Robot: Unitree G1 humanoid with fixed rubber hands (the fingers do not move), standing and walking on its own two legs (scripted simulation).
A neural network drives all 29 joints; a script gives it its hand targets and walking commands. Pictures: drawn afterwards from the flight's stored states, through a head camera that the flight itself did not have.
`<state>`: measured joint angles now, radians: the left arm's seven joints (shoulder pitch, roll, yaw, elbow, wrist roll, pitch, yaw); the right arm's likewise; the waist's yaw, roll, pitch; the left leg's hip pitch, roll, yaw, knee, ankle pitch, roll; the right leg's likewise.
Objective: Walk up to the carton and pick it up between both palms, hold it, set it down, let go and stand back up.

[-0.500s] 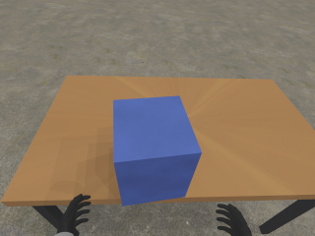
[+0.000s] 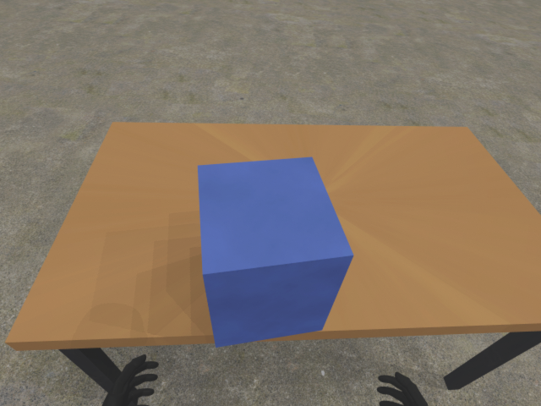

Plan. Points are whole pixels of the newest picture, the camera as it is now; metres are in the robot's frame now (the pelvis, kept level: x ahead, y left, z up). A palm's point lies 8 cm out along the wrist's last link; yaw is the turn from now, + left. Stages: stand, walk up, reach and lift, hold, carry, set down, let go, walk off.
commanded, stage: set down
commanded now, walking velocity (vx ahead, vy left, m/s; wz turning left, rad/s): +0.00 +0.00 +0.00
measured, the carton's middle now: (263, 252) +0.39 +0.03 -0.01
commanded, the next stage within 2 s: let go in 0.02 s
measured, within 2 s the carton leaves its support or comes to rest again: neither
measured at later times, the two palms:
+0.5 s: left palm out of the picture +0.14 +0.21 -0.08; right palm out of the picture +0.13 -0.23 -0.09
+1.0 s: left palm out of the picture +0.02 +0.24 -0.12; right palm out of the picture +0.02 -0.25 -0.13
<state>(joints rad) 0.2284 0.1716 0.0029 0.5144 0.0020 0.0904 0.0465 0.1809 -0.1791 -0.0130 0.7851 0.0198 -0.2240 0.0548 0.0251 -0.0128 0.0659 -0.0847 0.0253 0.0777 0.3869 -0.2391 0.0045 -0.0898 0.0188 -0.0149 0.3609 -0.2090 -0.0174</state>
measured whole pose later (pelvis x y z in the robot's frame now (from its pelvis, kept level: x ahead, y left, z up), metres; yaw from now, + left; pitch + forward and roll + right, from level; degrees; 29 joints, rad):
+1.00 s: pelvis -0.02 +0.00 -0.01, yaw +1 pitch -3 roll -1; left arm 0.34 0.23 0.00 0.82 0.01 -0.03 0.00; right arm 0.37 -0.23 -0.01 0.84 -0.01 -0.03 -0.01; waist 0.00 0.01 0.00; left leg -0.18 0.03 0.05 0.48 -0.24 0.01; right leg -0.16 0.02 -0.04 0.43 -0.21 -0.02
